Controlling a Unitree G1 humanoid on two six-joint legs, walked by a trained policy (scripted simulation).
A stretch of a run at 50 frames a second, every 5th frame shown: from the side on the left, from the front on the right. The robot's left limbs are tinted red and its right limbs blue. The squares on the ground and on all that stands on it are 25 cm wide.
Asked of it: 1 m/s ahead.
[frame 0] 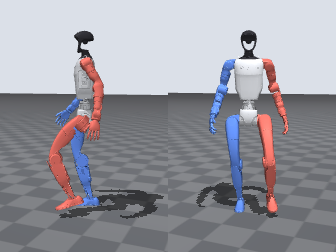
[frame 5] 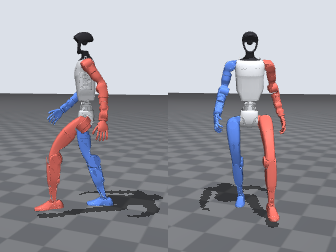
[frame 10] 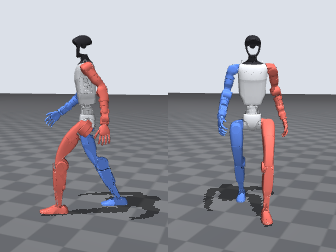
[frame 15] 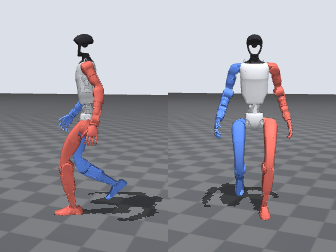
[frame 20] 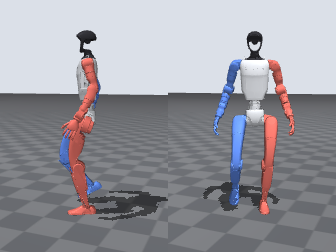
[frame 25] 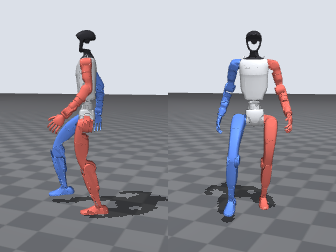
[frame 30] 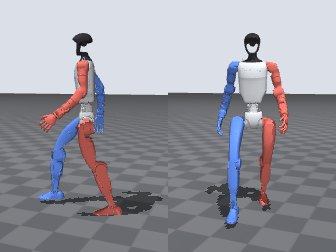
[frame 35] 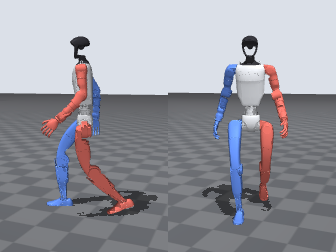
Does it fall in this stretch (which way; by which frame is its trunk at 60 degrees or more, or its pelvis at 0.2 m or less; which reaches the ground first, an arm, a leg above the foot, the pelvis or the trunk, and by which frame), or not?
no
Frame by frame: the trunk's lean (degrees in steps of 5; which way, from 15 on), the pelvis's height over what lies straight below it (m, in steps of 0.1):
0: 0, 0.8
5: 0, 0.8
10: 5, 0.7
15: 5, 0.8
20: 0, 0.8
25: 0, 0.8
30: 5, 0.8
35: 5, 0.7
